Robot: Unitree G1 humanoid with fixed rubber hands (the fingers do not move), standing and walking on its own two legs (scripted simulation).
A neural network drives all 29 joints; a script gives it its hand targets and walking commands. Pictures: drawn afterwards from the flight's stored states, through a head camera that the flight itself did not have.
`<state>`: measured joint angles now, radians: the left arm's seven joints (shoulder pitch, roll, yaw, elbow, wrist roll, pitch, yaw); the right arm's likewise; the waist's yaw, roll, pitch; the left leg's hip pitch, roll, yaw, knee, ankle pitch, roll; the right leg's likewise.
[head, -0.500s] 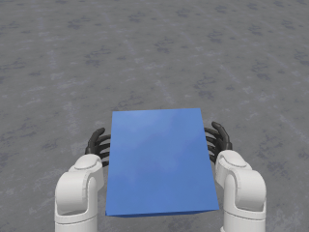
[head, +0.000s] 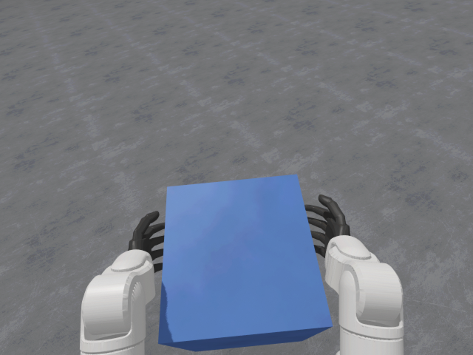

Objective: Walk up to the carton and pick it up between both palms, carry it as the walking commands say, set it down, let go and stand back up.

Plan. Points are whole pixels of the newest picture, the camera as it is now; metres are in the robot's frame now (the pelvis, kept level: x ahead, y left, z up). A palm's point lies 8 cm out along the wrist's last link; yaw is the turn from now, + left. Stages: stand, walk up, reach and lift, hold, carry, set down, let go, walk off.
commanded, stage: carry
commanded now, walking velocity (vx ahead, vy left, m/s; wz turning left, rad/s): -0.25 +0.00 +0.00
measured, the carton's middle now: (241, 271) +0.28 -0.01 +0.02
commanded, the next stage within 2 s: none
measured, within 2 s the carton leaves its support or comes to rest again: neither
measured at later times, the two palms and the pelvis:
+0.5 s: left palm out of the picture +0.09 +0.22 +0.08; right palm (283, 352) +0.13 -0.06 +0.11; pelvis -0.16 +0.05 +0.00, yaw +2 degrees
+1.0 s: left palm out of the picture +0.00 +0.17 +0.08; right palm out of the picture +0.02 -0.12 +0.09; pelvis -0.25 +0.02 -0.01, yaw +2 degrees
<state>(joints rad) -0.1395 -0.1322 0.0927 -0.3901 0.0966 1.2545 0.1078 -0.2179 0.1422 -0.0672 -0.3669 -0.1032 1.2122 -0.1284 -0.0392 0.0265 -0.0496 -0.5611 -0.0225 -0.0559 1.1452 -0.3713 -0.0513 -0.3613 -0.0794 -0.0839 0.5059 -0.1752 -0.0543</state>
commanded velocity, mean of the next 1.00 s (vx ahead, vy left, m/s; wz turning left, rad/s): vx -0.01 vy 0.00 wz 0.00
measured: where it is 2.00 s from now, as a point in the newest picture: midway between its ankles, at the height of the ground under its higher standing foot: outside the picture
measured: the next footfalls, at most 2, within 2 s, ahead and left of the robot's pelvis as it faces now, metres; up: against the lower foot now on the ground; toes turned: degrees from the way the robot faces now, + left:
left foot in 0.24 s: -0.14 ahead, +0.15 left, +0.00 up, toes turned -4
right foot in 0.58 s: -0.18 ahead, -0.08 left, +0.00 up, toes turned +1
